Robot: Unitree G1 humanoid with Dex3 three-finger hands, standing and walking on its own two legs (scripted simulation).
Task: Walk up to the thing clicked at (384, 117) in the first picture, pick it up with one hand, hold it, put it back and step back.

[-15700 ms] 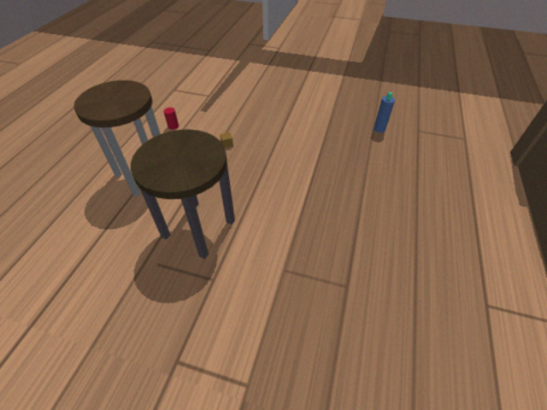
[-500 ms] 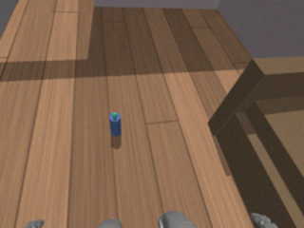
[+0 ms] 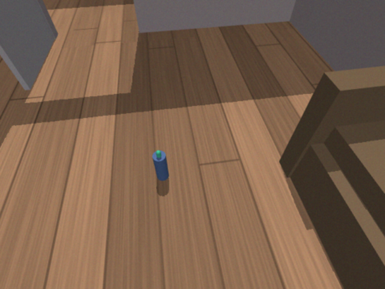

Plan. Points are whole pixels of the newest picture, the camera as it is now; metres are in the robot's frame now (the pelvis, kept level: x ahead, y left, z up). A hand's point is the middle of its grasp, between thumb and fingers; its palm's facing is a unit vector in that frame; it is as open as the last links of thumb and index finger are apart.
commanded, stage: walk up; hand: left
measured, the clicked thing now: (160, 164) +0.81 +0.21 -0.64
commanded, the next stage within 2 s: stand in 0.90 s
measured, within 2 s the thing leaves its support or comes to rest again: neither
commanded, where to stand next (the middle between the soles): +0.47 +0.01 m, yaw -1 degrees
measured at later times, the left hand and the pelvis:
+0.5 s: hand out of the picture +0.10 +0.26 -0.14, palm faces +0.04 -0.93 -0.36, open 7.4 cm; pelvis +0.02 +0.00 +0.00, yaw +2 degrees
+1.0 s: hand out of the picture +0.11 +0.25 -0.14, palm faces +0.03 -0.94 -0.34, open 7.4 cm; pelvis +0.03 -0.01 +0.02, yaw +1 degrees
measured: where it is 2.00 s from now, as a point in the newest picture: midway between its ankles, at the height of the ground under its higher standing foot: outside the picture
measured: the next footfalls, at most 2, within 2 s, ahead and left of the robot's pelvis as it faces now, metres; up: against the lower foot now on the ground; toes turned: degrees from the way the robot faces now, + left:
right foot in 0.28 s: +0.09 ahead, -0.15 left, +0.00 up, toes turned -2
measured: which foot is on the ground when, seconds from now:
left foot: down 0.00-1.00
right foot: down 0.00-0.04, up 0.06-0.26, down 0.28-1.00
